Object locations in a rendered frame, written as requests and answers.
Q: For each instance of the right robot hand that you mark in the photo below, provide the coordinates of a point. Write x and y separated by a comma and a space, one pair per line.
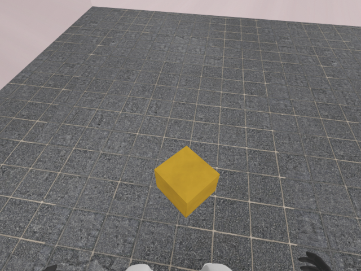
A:
315, 260

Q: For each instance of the carton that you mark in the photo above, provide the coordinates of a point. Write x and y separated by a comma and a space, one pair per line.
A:
186, 180

